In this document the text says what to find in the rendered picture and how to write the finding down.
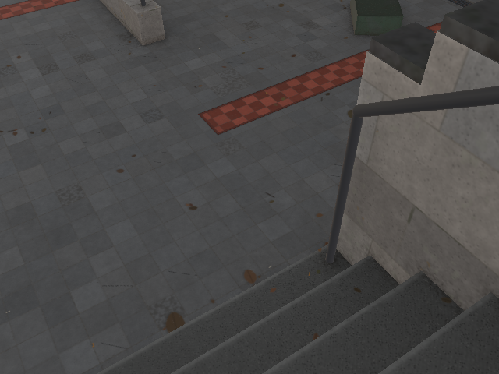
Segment stairs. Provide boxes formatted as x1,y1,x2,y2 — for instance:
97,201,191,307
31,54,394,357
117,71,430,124
97,244,499,374

